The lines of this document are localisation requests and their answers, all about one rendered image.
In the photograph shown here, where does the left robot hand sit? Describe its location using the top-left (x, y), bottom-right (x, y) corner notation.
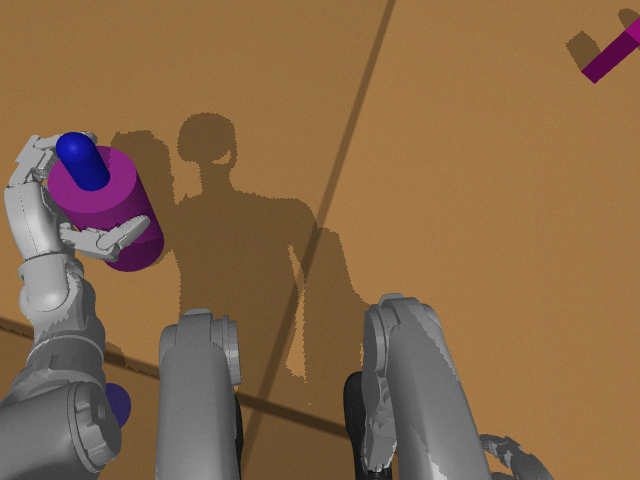
top-left (3, 132), bottom-right (150, 263)

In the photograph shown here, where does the right robot hand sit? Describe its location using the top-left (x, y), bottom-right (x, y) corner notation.
top-left (479, 434), bottom-right (554, 480)

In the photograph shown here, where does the left robot arm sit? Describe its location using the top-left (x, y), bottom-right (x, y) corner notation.
top-left (0, 252), bottom-right (122, 480)

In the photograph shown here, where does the right robot foot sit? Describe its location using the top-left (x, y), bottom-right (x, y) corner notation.
top-left (343, 371), bottom-right (392, 480)

